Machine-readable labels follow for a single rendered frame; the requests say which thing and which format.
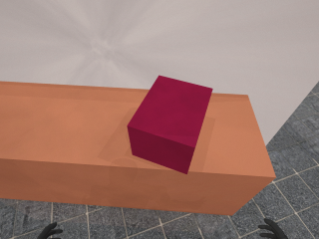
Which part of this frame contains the left robot hand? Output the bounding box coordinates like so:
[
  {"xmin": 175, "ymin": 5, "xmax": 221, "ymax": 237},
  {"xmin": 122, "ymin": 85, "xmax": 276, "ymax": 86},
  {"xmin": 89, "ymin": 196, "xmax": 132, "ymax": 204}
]
[{"xmin": 37, "ymin": 222, "xmax": 63, "ymax": 239}]

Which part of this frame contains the pedestal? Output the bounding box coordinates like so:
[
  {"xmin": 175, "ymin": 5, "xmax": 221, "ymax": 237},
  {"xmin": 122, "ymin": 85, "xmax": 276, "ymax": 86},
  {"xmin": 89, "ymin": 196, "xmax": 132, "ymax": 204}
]
[{"xmin": 0, "ymin": 81, "xmax": 276, "ymax": 216}]

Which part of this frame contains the carton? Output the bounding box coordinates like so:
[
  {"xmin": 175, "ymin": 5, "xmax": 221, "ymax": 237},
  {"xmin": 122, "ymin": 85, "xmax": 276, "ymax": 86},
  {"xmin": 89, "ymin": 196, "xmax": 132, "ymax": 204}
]
[{"xmin": 127, "ymin": 76, "xmax": 213, "ymax": 174}]

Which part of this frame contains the right robot hand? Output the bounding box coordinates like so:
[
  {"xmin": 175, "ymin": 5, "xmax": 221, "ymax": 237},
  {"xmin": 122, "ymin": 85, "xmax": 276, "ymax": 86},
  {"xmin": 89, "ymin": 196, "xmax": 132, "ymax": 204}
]
[{"xmin": 258, "ymin": 218, "xmax": 288, "ymax": 239}]

